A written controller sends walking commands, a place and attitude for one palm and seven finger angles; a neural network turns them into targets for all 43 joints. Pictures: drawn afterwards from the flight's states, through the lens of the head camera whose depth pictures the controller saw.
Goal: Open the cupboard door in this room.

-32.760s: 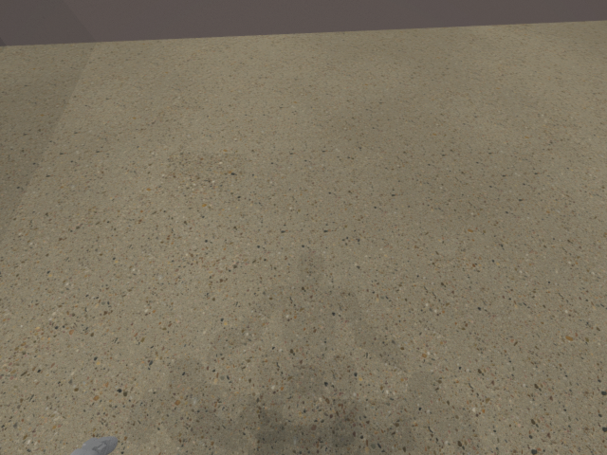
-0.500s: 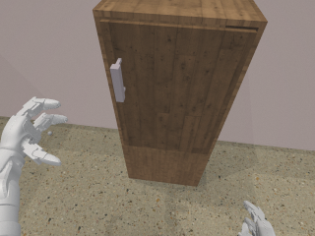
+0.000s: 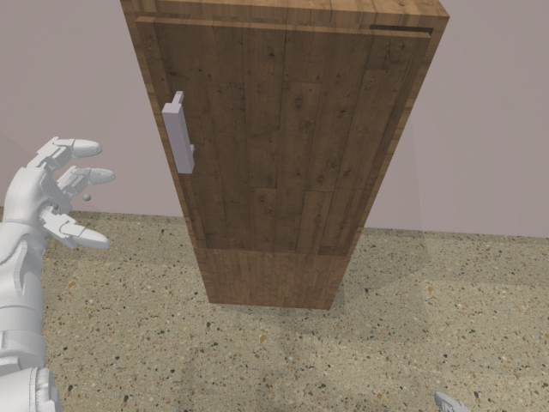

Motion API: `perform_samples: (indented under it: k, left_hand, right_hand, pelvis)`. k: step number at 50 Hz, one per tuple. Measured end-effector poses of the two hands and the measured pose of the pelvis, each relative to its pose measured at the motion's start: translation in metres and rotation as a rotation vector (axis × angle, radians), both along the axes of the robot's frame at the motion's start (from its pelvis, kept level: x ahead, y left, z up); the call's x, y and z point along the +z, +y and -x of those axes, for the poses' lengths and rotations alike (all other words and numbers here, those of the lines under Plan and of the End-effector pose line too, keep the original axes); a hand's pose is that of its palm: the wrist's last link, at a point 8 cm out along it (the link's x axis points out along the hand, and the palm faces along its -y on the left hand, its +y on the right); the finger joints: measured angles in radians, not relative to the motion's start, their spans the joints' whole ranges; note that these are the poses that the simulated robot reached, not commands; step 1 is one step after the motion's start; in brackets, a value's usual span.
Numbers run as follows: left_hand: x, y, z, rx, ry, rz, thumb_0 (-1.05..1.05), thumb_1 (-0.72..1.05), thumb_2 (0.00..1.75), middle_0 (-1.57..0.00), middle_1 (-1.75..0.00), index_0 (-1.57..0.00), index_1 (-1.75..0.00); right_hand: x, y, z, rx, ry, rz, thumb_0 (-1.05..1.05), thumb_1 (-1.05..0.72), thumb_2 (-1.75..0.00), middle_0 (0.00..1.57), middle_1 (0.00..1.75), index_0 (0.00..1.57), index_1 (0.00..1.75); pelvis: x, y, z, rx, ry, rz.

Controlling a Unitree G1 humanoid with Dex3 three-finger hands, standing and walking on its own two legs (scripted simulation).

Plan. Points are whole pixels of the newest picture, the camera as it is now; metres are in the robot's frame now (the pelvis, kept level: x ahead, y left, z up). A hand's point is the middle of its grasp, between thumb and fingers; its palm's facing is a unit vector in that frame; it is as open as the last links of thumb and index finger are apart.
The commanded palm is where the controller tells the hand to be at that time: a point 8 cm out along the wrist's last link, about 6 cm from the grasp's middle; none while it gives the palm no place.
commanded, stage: move the hooked fingers beside the handle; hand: left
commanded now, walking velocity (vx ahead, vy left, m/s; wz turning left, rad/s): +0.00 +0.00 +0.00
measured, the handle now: (182, 132) +0.54 +0.18 +0.10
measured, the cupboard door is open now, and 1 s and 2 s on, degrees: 0 0 0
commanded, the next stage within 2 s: slide the fingers in behind the handle in 1.68 s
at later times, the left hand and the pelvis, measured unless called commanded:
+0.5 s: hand (120, 162) +0.45 +0.25 +0.12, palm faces -0.02 -1.00 +0.00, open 14.0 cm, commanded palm +0.42 +0.30 +0.11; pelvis +0.00 +0.01 -0.01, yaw +0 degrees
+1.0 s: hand (145, 136) +0.51 +0.23 +0.12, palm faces -0.01 -1.00 +0.00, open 14.0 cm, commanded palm +0.48 +0.28 +0.11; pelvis +0.00 +0.00 -0.02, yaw -2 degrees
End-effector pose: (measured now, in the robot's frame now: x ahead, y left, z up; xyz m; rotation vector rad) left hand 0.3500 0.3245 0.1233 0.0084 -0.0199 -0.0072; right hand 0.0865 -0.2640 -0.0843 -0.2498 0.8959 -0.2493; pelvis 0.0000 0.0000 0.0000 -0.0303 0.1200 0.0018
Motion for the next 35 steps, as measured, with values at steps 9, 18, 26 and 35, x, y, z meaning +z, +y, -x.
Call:
perform_samples:
  k: [9,18,26,35]
  left_hand:
    - [-0.003,-0.012,-0.029,-0.017,0.006,0.009,-0.02,-0.50,0.30,-0.30,-1.20,-0.30,-1.20]
    - [-0.005,-0.017,-0.057,-0.012,0.020,0.010,-0.02,-0.50,0.30,-0.30,-1.20,-0.30,-1.20]
    - [-0.005,-0.021,-0.078,-0.014,0.016,0.012,-0.02,-0.50,0.30,-0.30,-1.20,-0.30,-1.20]
    - [-0.005,-0.030,-0.099,-0.018,0.021,0.011,-0.02,-0.50,0.30,-0.30,-1.20,-0.30,-1.20]
  right_hand:
    - [-0.003,0.005,0.003,-0.004,0.037,0.002,0.01,-0.90,-0.90,0.21,0.30,0.20,0.30]
    - [-0.007,0.008,0.013,-0.019,0.089,0.001,0.01,-0.90,-0.90,0.21,0.30,0.20,0.30]
    - [-0.013,0.005,0.038,-0.054,0.180,0.004,0.01,-0.90,-0.90,0.21,0.30,0.20,0.30]
    - [-0.017,0.001,0.067,-0.102,0.274,0.010,0.01,-0.91,-0.90,0.21,0.30,0.20,0.30]
  pelvis:
    - [-0.002,0.005,-0.001,0.000,0.023,0.003]
    - [-0.004,0.008,-0.002,-0.003,0.048,0.007]
    - [-0.007,0.009,-0.003,-0.008,0.075,0.009]
    - [-0.010,0.008,-0.003,-0.012,0.100,0.012]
